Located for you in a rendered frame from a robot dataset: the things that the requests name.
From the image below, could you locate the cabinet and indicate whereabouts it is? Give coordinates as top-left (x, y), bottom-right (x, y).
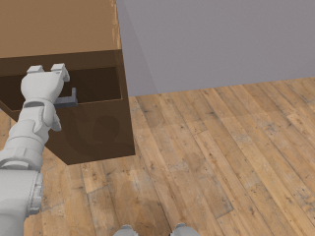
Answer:
top-left (0, 0), bottom-right (136, 165)

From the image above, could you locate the left robot hand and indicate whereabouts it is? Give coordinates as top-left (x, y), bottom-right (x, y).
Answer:
top-left (21, 63), bottom-right (70, 132)

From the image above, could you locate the robot left forearm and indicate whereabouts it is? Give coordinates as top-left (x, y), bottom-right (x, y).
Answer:
top-left (0, 98), bottom-right (55, 173)

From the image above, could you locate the handle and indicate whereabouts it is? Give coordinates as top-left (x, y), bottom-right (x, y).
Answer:
top-left (53, 88), bottom-right (78, 109)

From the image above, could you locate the robot left shin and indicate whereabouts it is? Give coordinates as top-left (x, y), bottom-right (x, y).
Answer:
top-left (121, 225), bottom-right (133, 230)

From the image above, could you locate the robot right thigh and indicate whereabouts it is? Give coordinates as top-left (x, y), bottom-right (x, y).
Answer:
top-left (170, 226), bottom-right (200, 236)

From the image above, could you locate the left robot upper arm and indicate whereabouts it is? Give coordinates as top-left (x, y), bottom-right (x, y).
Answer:
top-left (0, 169), bottom-right (44, 236)

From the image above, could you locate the drawer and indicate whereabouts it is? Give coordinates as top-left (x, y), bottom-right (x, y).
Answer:
top-left (0, 65), bottom-right (121, 111)

